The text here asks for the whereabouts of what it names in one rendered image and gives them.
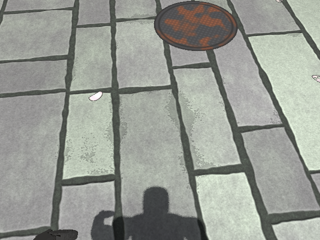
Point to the robot left hand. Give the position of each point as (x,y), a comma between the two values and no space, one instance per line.
(65,234)

